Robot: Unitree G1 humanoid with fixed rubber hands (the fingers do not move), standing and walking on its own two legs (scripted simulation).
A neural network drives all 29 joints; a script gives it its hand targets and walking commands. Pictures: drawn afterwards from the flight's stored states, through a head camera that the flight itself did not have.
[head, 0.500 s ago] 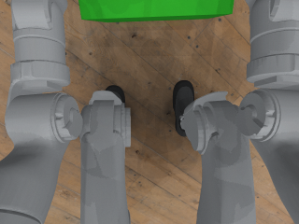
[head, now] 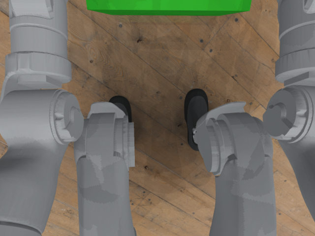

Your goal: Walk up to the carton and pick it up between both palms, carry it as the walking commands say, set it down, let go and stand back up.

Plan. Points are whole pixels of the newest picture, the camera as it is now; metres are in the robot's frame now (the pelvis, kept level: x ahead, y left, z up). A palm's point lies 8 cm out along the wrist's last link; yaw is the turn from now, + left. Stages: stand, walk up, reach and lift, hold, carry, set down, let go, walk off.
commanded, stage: set down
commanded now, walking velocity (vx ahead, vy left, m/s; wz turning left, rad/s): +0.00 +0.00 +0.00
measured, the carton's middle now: out of the picture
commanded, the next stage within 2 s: none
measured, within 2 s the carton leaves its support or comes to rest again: rests again in 0.18 s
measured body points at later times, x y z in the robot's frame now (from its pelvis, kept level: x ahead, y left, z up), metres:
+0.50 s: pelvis +0.00 +0.00 -0.01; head +0.39 +0.03 +0.20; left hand +0.56 +0.20 -0.21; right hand +0.57 -0.16 -0.20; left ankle +0.11 +0.14 -0.36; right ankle +0.14 -0.11 -0.36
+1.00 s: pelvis +0.01 +0.00 -0.01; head +0.39 +0.03 +0.20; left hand +0.57 +0.20 -0.21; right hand +0.56 -0.17 -0.21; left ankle +0.11 +0.14 -0.36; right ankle +0.14 -0.11 -0.36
